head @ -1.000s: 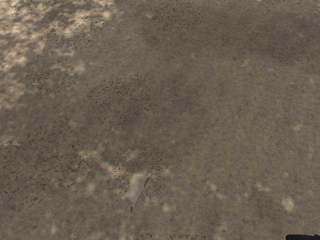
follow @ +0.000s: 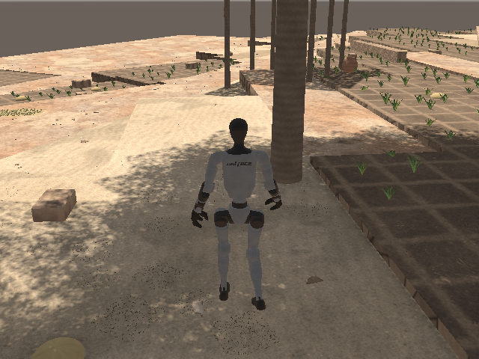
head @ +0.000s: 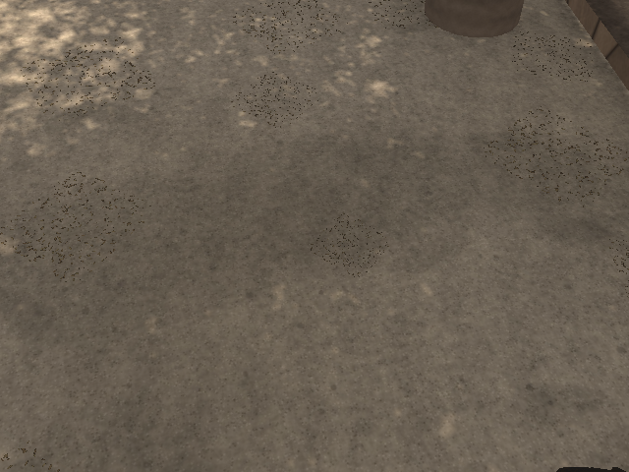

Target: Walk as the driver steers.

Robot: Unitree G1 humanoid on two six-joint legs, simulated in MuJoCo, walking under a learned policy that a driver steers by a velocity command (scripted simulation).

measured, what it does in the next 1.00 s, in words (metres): walks ahead, turning left: right foot, then left foot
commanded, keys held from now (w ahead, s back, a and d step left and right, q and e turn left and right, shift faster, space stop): w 0.30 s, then w+q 0.22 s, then s+q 0.40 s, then w+q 0.08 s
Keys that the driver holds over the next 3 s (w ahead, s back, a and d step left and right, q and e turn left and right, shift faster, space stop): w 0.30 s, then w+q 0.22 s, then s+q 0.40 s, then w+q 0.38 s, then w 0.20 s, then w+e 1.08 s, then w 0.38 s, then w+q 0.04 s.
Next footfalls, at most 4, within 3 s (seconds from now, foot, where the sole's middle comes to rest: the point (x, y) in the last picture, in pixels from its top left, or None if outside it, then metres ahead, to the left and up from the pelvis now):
0.40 right None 0.37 -0.16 -0.76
0.84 left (292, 449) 0.54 0.08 -0.76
1.20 right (405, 467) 0.51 -0.15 -0.76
1.64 left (224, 443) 0.54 0.23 -0.76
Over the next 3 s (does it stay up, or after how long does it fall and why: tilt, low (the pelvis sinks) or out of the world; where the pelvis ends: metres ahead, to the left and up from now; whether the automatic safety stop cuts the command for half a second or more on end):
stays up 1.22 0.26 0.02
